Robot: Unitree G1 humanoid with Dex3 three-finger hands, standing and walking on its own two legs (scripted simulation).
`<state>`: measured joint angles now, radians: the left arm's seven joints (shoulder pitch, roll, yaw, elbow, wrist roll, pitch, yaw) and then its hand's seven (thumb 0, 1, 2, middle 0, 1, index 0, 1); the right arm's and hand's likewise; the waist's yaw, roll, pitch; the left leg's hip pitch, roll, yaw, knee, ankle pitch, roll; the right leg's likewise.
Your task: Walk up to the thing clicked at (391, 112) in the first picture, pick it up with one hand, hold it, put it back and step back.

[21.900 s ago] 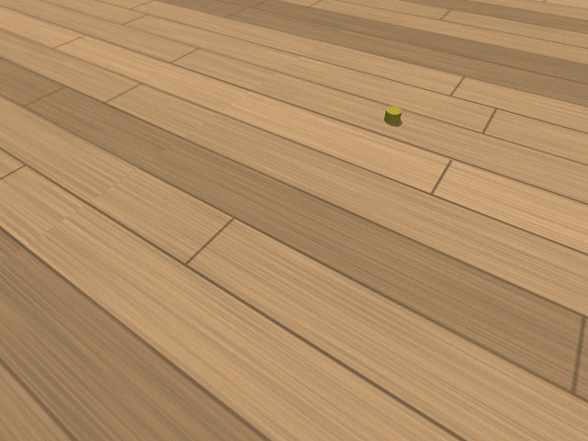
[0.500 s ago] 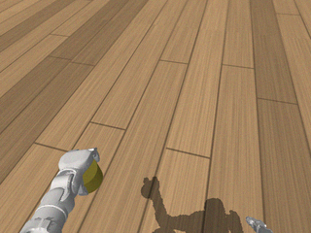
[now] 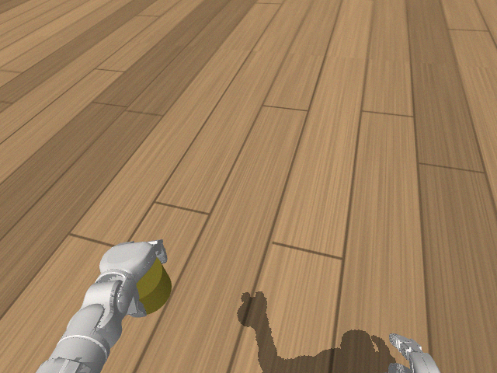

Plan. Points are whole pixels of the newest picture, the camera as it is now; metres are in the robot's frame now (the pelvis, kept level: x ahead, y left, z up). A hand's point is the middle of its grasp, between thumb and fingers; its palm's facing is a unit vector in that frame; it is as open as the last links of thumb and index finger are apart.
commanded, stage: hold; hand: left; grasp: from above
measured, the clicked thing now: (142, 283) +0.31 +0.23 -0.07
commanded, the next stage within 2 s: crouch in 1.16 s
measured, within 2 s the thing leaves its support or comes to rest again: neither
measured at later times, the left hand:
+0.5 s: hand (136, 285) +0.29 +0.22 -0.02, palm faces -0.42 -0.06 -0.90, open 11.6 cm
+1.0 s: hand (135, 281) +0.29 +0.22 -0.02, palm faces -0.44 -0.06 -0.89, open 11.6 cm
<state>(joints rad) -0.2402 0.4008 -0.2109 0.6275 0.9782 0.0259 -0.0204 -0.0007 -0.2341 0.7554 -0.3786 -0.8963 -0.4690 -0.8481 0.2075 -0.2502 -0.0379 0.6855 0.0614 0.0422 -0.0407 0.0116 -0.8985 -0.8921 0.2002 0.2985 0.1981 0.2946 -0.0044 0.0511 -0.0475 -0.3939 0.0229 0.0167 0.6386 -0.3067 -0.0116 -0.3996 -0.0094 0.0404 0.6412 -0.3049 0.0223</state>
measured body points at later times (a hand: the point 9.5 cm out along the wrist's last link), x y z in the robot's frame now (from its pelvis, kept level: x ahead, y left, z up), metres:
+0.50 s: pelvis -0.01 +0.00 +0.01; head -0.01 -0.03 +0.46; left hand +0.30 +0.22 +0.03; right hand +0.15 -0.25 -0.11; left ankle +0.01 +0.13 -0.72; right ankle +0.02 -0.13 -0.72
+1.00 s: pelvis +0.00 +0.00 +0.01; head +0.00 -0.02 +0.46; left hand +0.31 +0.22 +0.03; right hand +0.15 -0.25 -0.10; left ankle +0.01 +0.13 -0.72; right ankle +0.02 -0.13 -0.72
